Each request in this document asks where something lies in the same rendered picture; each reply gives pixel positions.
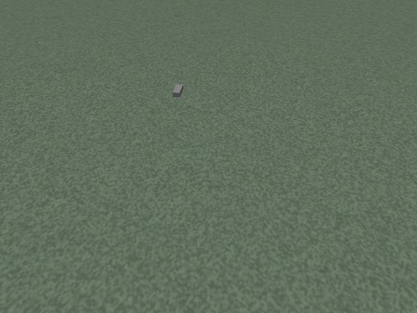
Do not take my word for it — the small box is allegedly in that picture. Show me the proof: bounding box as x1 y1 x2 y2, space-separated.
173 84 183 97

